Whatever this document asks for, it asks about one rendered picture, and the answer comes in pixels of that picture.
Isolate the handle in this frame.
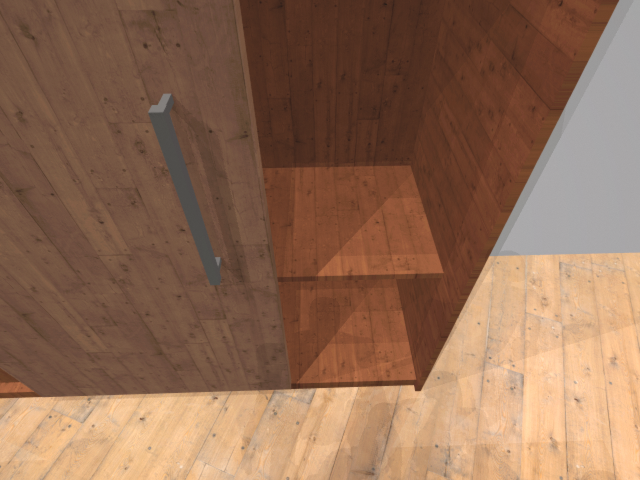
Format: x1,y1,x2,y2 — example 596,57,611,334
148,94,222,285

